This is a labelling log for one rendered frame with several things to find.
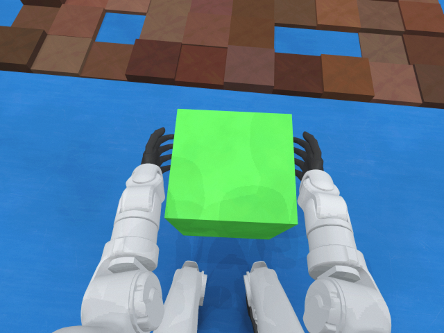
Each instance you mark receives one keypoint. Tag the left robot hand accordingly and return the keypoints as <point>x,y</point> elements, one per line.
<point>153,149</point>

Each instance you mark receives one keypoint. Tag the left robot thigh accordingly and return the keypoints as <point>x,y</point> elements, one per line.
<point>181,305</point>

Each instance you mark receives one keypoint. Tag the carton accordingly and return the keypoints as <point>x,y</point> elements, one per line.
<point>232,174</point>

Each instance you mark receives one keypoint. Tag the right robot hand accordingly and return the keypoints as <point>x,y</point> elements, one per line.
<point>311,155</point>

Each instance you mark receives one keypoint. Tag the right robot thigh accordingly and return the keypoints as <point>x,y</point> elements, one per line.
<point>266,295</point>

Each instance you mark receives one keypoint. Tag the robot left forearm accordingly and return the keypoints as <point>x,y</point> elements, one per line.
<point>133,243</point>

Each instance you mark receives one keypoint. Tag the robot thigh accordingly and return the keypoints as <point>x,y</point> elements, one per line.
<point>266,295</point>
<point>181,305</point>

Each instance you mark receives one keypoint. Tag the robot left upper arm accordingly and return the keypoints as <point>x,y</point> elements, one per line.
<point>126,302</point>

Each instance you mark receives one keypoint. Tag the robot right forearm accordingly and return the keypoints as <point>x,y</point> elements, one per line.
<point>332,248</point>

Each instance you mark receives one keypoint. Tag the robot right upper arm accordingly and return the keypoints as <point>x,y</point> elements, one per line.
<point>338,306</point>

